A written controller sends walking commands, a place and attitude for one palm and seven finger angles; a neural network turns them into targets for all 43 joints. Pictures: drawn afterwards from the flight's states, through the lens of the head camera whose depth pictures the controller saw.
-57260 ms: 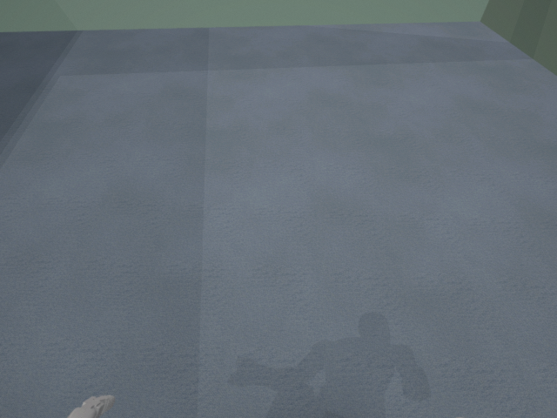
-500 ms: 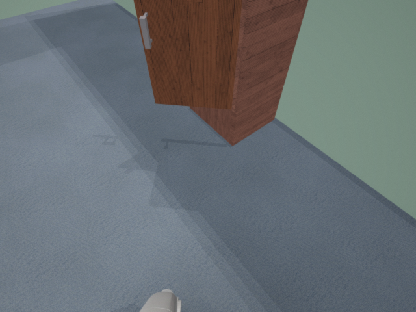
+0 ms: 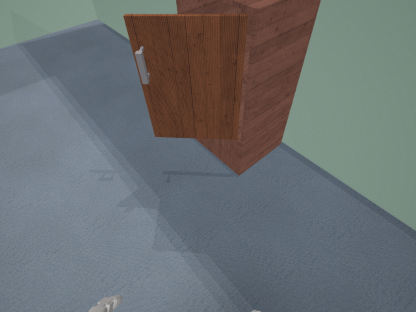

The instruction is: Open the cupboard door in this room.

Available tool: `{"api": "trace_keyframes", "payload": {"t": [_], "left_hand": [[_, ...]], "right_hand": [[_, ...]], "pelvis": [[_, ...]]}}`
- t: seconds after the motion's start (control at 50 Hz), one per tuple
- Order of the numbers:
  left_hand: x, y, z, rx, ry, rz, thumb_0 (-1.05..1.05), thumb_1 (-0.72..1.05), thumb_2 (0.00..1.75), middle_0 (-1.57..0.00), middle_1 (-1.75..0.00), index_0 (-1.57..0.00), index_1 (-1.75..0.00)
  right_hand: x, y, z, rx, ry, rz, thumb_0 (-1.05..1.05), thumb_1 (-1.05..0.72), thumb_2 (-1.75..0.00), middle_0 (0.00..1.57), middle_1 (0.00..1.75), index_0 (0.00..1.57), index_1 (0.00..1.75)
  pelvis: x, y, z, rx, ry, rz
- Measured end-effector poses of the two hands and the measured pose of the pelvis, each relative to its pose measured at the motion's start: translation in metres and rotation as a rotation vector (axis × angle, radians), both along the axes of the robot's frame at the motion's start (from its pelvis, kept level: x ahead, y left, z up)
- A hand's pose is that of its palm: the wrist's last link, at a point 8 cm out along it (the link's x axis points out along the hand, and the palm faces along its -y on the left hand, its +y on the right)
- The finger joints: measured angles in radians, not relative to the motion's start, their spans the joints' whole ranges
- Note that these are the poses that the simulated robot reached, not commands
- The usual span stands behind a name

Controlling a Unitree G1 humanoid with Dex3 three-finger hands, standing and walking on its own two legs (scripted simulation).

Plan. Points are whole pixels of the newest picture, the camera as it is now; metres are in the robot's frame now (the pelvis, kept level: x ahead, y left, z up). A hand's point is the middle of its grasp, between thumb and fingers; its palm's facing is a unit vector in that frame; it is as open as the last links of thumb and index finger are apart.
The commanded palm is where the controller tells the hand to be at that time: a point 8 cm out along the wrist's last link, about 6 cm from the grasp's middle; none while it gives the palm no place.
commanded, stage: take the last steps up to it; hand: left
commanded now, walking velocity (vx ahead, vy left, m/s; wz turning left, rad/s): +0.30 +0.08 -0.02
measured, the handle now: (143, 65) +0.96 +0.30 -0.03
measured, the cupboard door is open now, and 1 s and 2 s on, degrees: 45 45 45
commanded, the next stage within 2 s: come to a stop and stand still in 0.80 s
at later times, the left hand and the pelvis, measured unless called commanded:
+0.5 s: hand out of the picture +0.11 +0.21 -0.18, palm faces +0.13 -0.98 -0.15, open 7.3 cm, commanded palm none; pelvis +0.20 +0.06 +0.00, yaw +1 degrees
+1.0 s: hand (134, 186) +0.48 +0.26 -0.16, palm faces -0.06 -0.98 -0.19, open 7.3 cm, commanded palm none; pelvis +0.35 +0.09 +0.00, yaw -2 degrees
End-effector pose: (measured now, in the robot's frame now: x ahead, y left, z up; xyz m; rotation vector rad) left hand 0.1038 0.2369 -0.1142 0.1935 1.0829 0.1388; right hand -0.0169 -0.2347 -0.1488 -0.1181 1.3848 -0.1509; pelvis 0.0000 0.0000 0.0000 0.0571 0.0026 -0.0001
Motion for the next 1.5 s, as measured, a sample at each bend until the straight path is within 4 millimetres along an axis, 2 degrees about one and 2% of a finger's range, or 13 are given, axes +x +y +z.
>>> {"api": "trace_keyframes", "payload": {"t": [0.08, 0.16, 0.3, 0.42, 0.5, 0.56, 0.66, 0.78, 0.92, 1.02, 1.18, 1.34, 1.5], "left_hand": [[0.04, -0.014, -0.005, 0.003, -0.032, -0.021, 0.0, 0.91, 0.9, -0.19, -0.29, -0.2, -0.3], [0.037, -0.023, -0.005, -0.018, 0.038, 0.015, 0.0, 0.91, 0.9, -0.2, -0.29, -0.2, -0.3], [0.013, -0.004, -0.004, -0.014, 0.211, 0.1, -0.01, 0.95, 0.9, -0.2, -0.29, -0.2, -0.3], [-0.006, 0.009, -0.015, -0.07, 0.368, 0.17, 0.0, 0.93, 0.9, -0.2, -0.29, -0.2, -0.3], [-0.001, 0.028, -0.033, -0.112, 0.456, 0.2, 0.0, 0.92, 0.9, -0.2, -0.29, -0.2, -0.3], [0.023, 0.048, -0.047, -0.12, 0.487, 0.18, 0.0, 0.91, 0.9, -0.2, -0.29, -0.2, -0.3], [0.112, 0.08, -0.041, -0.091, 0.348, 0.129, 0.01, 0.91, 0.9, -0.2, -0.29, -0.2, -0.3], [0.228, 0.097, -0.02, -0.065, 0.147, 0.061, 0.0, 0.92, 0.9, -0.19, -0.29, -0.2, -0.3], [0.329, 0.086, -0.009, -0.048, 0.045, -0.034, 0.0, 0.91, 0.9, -0.19, -0.29, -0.2, -0.3], [0.375, 0.064, -0.017, -0.038, 0.02, -0.08, 0.0, 0.91, 0.9, -0.19, -0.29, -0.2, -0.3], [0.372, 0.053, -0.032, -0.069, 0.095, -0.04, 0.0, 0.91, 0.9, -0.2, -0.29, -0.2, -0.3], [0.318, 0.088, -0.044, -0.073, 0.205, 0.045, 0.0, 0.91, 0.9, -0.2, -0.29, -0.2, -0.3], [0.277, 0.11, -0.033, -0.031, 0.253, 0.102, 0.0, 0.91, 0.9, -0.19, -0.29, -0.2, -0.3]], "right_hand": [[0.008, -0.006, -0.011, 0.021, 0.083, -0.03, 0.01, -0.92, -0.9, 0.2, 0.3, 0.2, 0.29], [0.046, -0.009, 0.001, 0.016, 0.085, -0.026, 0.01, -0.91, -0.9, 0.2, 0.3, 0.2, 0.29], [0.148, 0.002, 0.019, 0.012, -0.026, 0.019, 0.01, -0.91, -0.9, 0.2, 0.29, 0.2, 0.29], [0.251, 0.035, 0.023, 0.012, -0.14, 0.097, 0.01, -0.91, -0.9, 0.2, 0.29, 0.2, 0.29], [0.322, 0.064, 0.022, -0.012, -0.24, 0.145, 0.01, -0.91, -0.9, 0.2, 0.29, 0.2, 0.29], [0.352, 0.082, 0.018, -0.045, -0.302, 0.139, 0.01, -0.91, -0.9, 0.2, 0.3, 0.2, 0.29], [0.348, 0.103, 0.024, -0.05, -0.242, 0.091, 0.0, -0.91, -0.9, 0.2, 0.3, 0.2, 0.29], [0.328, 0.1, 0.028, -0.072, -0.124, 0.024, -0.01, -0.94, -0.9, 0.2, 0.3, 0.2, 0.3], [0.303, 0.11, 0.02, -0.028, 0.032, -0.057, 0.0, -0.92, -0.9, 0.2, 0.3, 0.2, 0.29], [0.3, 0.113, 0.007, 0.011, 0.123, -0.118, 0.01, -0.91, -0.9, 0.2, 0.3, 0.2, 0.29], [0.338, 0.108, 0.007, -0.008, 0.127, -0.119, 0.01, -0.91, -0.9, 0.2, 0.3, 0.2, 0.29], [0.386, 0.102, 0.024, -0.11, -0.017, -0.04, 0.01, -0.91, -0.9, 0.2, 0.3, 0.2, 0.29], [0.404, 0.106, 0.026, -0.101, -0.075, 0.034, 0.01, -0.91, -0.9, 0.2, 0.3, 0.2, 0.29]], "pelvis": [[0.033, -0.01, -0.008, -0.02, -0.009, 0.004], [0.061, -0.012, 0.003, -0.031, -0.003, 0.007], [0.112, -0.002, 0.016, -0.036, 0.015, 0.011], [0.16, 0.027, 0.011, -0.048, 0.007, 0.017], [0.198, 0.056, -0.003, -0.06, 0.001, 0.012], [0.219, 0.076, -0.014, -0.062, -0.011, 0.005], [0.247, 0.091, -0.002, -0.051, -0.01, -0.005], [0.283, 0.103, 0.01, -0.047, 0.001, -0.016], [0.327, 0.097, 0.01, -0.041, 0.003, -0.028], [0.358, 0.083, -0.001, -0.036, 0.004, -0.044], [0.369, 0.083, -0.002, -0.058, 0.019, -0.013], [0.357, 0.101, 0.0, -0.069, 0.011, -0.017], [0.347, 0.102, 0.006, -0.078, -0.003, -0.003]]}}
